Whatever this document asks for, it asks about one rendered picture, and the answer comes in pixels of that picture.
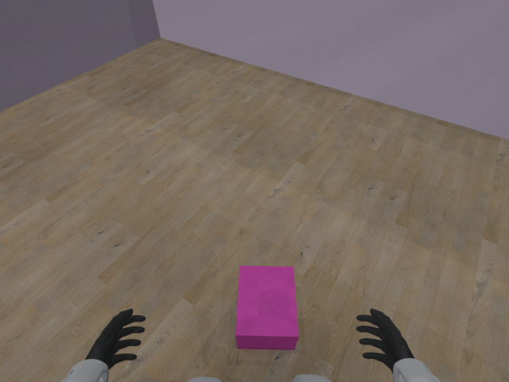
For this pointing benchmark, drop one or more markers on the robot left hand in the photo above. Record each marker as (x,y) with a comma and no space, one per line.
(108,343)

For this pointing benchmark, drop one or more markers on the carton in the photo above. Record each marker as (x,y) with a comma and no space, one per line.
(266,308)

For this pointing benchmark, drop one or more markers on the robot left forearm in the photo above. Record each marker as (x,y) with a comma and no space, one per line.
(90,370)

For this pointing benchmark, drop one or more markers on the robot right forearm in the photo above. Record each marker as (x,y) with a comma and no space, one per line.
(412,370)

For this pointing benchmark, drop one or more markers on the robot right hand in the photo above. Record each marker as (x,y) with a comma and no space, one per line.
(392,343)

